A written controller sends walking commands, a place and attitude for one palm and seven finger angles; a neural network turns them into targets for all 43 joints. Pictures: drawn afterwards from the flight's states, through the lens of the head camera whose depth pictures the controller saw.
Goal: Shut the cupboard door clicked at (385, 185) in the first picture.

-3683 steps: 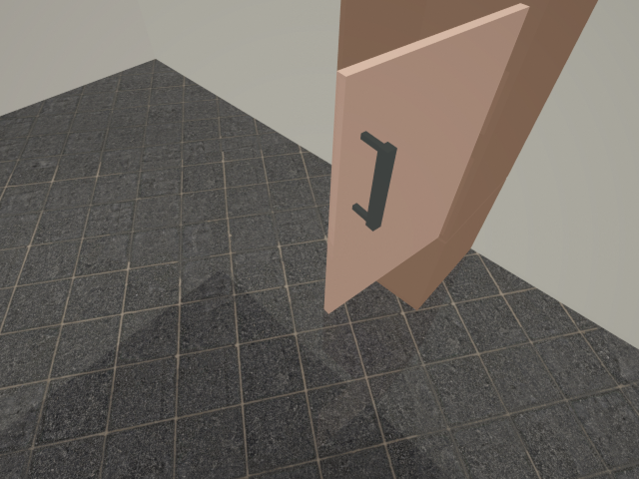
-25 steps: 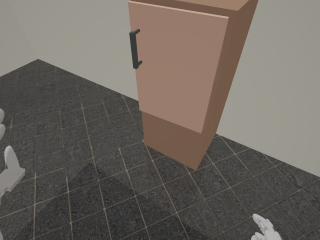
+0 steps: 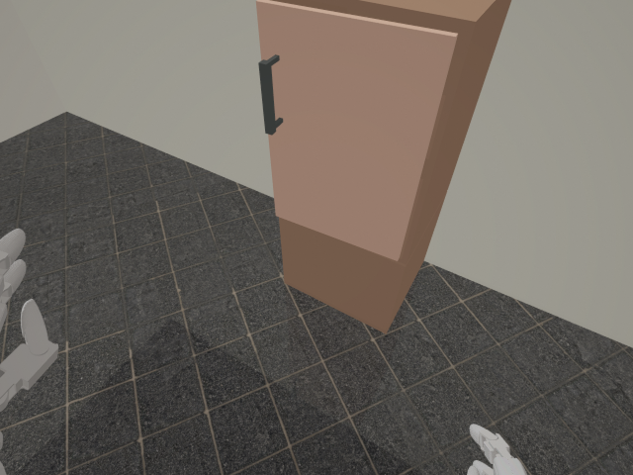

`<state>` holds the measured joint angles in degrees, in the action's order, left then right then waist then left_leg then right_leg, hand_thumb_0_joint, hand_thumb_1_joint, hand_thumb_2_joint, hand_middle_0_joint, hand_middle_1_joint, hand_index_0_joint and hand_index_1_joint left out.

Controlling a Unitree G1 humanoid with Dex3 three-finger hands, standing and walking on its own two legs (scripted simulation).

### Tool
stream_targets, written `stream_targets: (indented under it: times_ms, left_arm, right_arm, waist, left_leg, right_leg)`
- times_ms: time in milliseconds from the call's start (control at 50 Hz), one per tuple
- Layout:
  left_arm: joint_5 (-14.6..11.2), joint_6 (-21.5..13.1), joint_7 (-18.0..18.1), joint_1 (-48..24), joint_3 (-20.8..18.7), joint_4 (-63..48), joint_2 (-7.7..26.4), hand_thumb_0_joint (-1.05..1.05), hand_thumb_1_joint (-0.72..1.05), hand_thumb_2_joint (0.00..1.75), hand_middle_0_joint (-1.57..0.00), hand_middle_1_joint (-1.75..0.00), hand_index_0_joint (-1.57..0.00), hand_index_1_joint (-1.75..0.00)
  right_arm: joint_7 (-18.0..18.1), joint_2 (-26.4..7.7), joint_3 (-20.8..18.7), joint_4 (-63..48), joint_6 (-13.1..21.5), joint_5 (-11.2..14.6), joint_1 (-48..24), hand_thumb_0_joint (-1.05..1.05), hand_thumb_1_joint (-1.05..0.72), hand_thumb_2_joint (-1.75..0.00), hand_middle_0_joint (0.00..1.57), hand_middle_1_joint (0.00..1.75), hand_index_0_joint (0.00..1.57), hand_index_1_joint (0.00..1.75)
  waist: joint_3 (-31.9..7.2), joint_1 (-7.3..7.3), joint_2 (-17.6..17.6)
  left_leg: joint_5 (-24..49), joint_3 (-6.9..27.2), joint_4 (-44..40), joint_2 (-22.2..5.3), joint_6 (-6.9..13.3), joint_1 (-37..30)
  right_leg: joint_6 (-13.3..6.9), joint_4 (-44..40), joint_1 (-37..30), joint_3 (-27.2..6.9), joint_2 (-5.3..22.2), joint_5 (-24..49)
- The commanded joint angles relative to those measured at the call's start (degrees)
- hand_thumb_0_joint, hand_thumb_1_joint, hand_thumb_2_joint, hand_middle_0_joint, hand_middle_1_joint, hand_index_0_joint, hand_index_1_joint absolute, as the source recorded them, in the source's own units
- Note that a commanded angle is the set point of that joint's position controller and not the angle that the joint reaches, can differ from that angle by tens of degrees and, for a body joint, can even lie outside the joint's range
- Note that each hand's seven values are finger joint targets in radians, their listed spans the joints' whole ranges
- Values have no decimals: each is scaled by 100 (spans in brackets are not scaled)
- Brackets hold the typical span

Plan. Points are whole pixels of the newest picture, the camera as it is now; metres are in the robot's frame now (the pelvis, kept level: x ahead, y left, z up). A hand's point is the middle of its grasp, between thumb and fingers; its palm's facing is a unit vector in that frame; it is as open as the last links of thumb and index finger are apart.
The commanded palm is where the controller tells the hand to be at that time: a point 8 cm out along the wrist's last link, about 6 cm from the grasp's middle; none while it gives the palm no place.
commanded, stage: let the arm hang, fingers relaxed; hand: left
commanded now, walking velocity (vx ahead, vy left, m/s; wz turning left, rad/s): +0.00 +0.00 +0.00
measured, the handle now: (272, 95) +0.86 +0.16 +0.07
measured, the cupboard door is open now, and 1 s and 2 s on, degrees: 4 4 4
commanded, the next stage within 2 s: look to check the result in 1.12 s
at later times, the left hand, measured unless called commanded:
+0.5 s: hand out of the picture -0.02 +0.20 -0.18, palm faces +0.06 -0.98 -0.20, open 7.1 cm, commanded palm none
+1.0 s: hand out of the picture -0.02 +0.16 -0.18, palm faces +0.04 -0.99 -0.14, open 7.4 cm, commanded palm none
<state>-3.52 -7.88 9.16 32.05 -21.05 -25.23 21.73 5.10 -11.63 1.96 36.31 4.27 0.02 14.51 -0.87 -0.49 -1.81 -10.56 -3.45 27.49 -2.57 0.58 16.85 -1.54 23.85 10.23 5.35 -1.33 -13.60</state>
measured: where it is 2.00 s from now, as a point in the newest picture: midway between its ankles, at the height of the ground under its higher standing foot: outside the picture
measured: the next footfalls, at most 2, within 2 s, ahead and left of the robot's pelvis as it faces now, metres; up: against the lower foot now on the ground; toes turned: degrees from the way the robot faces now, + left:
none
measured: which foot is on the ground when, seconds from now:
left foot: down 0.00-1.00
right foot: down 0.00-1.00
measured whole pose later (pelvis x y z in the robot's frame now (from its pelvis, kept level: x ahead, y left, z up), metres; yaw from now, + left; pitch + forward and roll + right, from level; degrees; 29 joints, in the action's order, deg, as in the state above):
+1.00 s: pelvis +0.00 +0.01 +0.00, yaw +0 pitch -2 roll +0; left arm 0.8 0.3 1.6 18.1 0.2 64.5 6.0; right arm 1.8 -7.6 0.3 64.1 -0.5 -0.9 17.8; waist 0.3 0.6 -0.4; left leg -8.6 -4.4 23.8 -0.1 2.0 13.5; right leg -0.5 24.4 8.9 4.6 1.1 -13.7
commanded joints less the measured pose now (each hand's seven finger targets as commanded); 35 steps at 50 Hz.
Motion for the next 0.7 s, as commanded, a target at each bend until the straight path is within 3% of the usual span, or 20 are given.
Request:
stream_targets:
  times_ms: [0,20,60,100,140,180,220,280,320,340,380,400,440,540,600,680]
  left_arm:
    - [447,318,-674,-623,1606,3102,24,0,90,90,-20,-30,-20,-30]
    - [438,747,-844,-724,1483,3264,29,0,90,90,-20,-30,-20,-30]
    - [449,863,-909,-857,1525,3432,-133,0,90,90,-20,-30,-20,-30]
    - [488,831,-922,-1073,1581,3995,-31,0,90,90,-20,-30,-20,-30]
    - [506,798,-905,-1241,1642,4593,56,0,90,90,-20,-30,-20,-30]
    - [516,818,-867,-1480,1731,5278,29,0,90,90,-20,-30,-20,-30]
    - [496,870,-808,-1775,1799,5762,69,0,90,90,-20,-30,-20,-30]
    - [460,878,-797,-1805,1892,6485,-108,0,90,90,-20,-30,-20,-30]
    - [452,886,-798,-1525,1894,6964,-174,0,90,90,-20,-30,-20,-30]
    - [463,893,-788,-1344,1794,7115,-387,0,90,90,-20,-30,-20,-30]
    - [443,894,-808,-1138,1824,7512,-370,0,90,90,-20,-30,-20,-30]
    - [444,879,-816,-1063,1822,7655,-393,0,90,90,-20,-30,-20,-30]
    - [453,844,-826,-1058,1833,7902,-417,0,90,90,-20,-30,-20,-30]
    - [452,785,-806,-1078,1883,8339,-488,0,90,90,-20,-30,-20,-30]
    - [448,784,-786,-1090,1906,8503,-556,0,90,90,-20,-30,-20,-30]
    - [438,773,-761,-1046,1926,8662,-618,0,90,90,-20,-30,-20,-30]
  right_arm:
    - [-500,-1690,-533,203,672,43,-1020,0,-90,-90,20,30,20,30]
    - [-518,-1572,-596,285,291,46,-641,0,-90,-90,20,30,20,30]
    - [-493,-1388,-500,237,61,-24,-502,0,-90,-90,20,30,20,30]
    - [-494,-1362,-402,289,-84,-77,-545,0,-90,-90,20,30,20,30]
    - [-496,-1230,-365,365,-174,-95,-486,0,-90,-90,20,30,20,30]
    - [-498,-967,-310,590,-321,-129,-291,0,-90,-90,20,30,20,30]
    - [-489,-852,-298,789,-461,-173,-96,0,-90,-90,20,30,20,30]
    - [-483,-669,-258,1117,-515,-173,-1,0,-90,-90,20,30,20,30]
    - [-453,-770,-268,1272,-502,-167,-18,0,-90,-90,20,30,20,30]
    - [-424,-713,-303,1323,-496,-198,-29,0,-90,-90,20,30,20,30]
    - [-398,-740,-324,1492,-510,-182,-3,0,-90,-90,20,30,20,30]
    - [-387,-714,-346,1562,-509,-171,39,0,-90,-90,20,30,20,30]
    - [-365,-696,-385,1678,-495,-141,212,0,-90,-90,20,30,20,30]
    - [-357,-463,-380,2019,-513,-116,571,0,-90,-90,20,30,20,30]
    - [-362,-349,-370,2215,-551,-118,710,0,-90,-90,20,30,20,30]
    - [-358,-219,-334,2422,-536,-106,786,0,-90,-90,20,30,20,30]
  waist:
    - [222,239,-406]
    - [-129,159,-315]
    - [-142,84,-318]
    - [-73,17,442]
    - [-242,5,1183]
    - [-254,125,1553]
    - [-163,229,1160]
    - [64,265,-116]
    - [264,115,-807]
    - [235,32,-1226]
    - [188,-57,-1471]
    - [129,-81,-1333]
    - [83,-45,-731]
    - [352,98,403]
    - [581,163,723]
    - [608,195,563]
  left_leg:
    - [1196,787,244,-585,92,278]
    - [1318,647,47,-612,97,79]
    - [752,876,-127,-753,269,521]
    - [483,1066,-218,-687,356,775]
    - [433,988,20,-464,282,523]
    - [127,603,589,-53,126,2]
    - [-150,355,911,92,15,-307]
    - [47,582,393,-134,43,-378]
    - [-296,1009,-350,-366,156,183]
    - [-735,1123,-668,-437,210,491]
    - [-1479,1265,-1111,-460,222,763]
    - [-1625,1269,-1197,-457,222,752]
    - [-1495,1223,-1178,-464,212,587]
    - [-919,811,-784,-281,145,-19]
    - [-674,607,-471,-205,124,-375]
    - [-458,572,-477,-234,125,-528]
  right_leg:
    - [-37,442,759,-180,790,678]
    - [-72,274,626,-534,724,479]
    - [-89,697,538,-339,547,-278]
    - [-112,738,272,-413,490,-297]
    - [-225,365,312,-699,745,-159]
    - [-472,-131,865,-1042,1190,-328]
    - [-658,-334,1197,-1082,1360,-562]
    - [-461,-199,1324,-881,1066,-1059]
    - [-210,-8,778,-654,682,-937]
    - [-174,66,391,-504,605,-792]
    - [-152,161,-51,-440,495,-635]
    - [-154,105,-158,-444,484,-574]
    - [-162,-89,-197,-484,530,-491]
    - [-219,-633,472,-703,754,-964]
    - [-251,-913,1042,-820,888,-1421]
    - [-235,-849,1171,-808,850,-1318]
